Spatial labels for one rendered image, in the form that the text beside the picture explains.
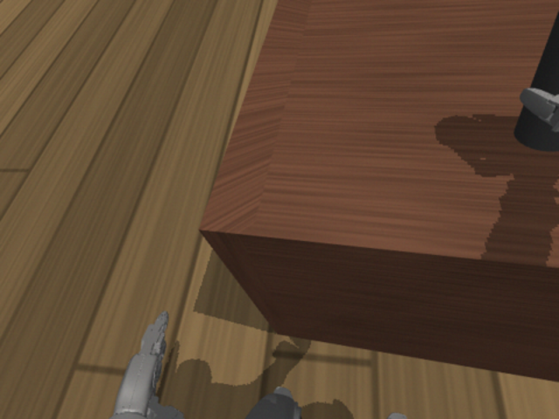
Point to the right robot hand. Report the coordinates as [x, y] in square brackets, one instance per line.
[542, 104]

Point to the bottle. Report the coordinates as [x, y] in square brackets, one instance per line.
[530, 130]

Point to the left robot hand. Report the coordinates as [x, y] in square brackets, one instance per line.
[138, 386]

